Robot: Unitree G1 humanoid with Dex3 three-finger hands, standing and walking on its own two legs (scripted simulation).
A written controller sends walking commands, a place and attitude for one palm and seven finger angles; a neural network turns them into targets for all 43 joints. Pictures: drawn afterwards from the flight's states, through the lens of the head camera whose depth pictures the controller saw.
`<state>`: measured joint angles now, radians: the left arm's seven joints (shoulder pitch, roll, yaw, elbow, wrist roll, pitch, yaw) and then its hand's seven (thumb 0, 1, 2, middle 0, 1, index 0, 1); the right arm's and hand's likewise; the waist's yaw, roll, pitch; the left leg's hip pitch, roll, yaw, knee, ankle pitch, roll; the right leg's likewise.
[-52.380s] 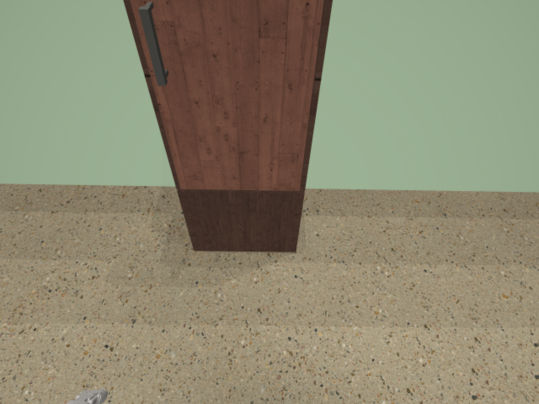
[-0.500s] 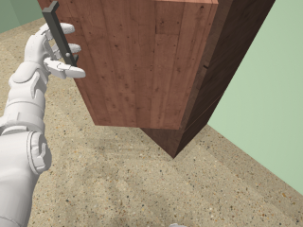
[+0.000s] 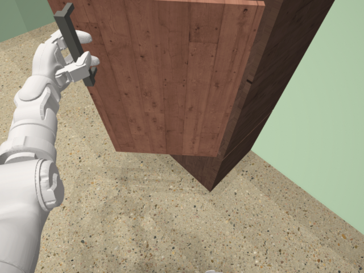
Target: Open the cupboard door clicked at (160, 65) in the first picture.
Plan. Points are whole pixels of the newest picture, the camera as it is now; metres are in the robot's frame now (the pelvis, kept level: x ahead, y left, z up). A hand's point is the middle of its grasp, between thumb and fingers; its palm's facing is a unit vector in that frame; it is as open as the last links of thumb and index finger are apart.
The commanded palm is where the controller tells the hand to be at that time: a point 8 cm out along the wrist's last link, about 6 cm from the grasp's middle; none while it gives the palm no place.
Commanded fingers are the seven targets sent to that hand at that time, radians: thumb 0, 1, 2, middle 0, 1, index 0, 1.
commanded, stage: close the thumb around the handle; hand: left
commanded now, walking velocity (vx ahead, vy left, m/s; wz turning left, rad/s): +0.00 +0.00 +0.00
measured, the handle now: (80, 48) +0.57 +0.18 +0.17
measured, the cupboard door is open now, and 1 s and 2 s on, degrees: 42 72 85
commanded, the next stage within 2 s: pull the door open along its arc in 0.06 s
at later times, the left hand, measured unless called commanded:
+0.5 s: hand (81, 78) +0.48 +0.16 +0.16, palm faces -0.13 -0.99 +0.00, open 5.8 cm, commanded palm +0.42 +0.23 +0.17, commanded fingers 0.00 0.90 0.90 -0.40 -1.35 -0.40 -1.35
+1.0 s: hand (103, 139) +0.32 +0.11 +0.17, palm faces +0.26 -0.97 +0.04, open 6.1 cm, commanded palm +0.27 +0.18 +0.17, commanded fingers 0.00 0.90 0.90 -0.40 -1.35 -0.40 -1.35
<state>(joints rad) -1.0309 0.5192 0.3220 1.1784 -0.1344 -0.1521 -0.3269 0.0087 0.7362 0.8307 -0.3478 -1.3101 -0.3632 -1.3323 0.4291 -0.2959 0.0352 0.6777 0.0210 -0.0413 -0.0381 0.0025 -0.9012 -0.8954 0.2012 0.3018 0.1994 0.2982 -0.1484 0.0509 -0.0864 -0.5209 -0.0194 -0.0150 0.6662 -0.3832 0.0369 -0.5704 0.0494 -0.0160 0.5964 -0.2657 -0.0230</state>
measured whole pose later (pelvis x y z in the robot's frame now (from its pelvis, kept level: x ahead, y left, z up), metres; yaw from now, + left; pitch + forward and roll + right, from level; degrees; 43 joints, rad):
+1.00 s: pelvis +0.00 -0.02 +0.01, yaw +0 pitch +0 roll +0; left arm -0.15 0.04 0.07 -0.08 -0.14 0.32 0.25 0.01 0.70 0.80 -0.33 -1.25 -0.34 -1.28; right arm 0.08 -0.19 0.06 0.59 0.02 0.06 -0.05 0.01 -0.90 -0.90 0.20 0.30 0.20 0.30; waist 0.02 0.07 -0.07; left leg -0.16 -0.01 -0.01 0.50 -0.33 0.01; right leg -0.24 0.06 0.00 0.49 -0.24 -0.05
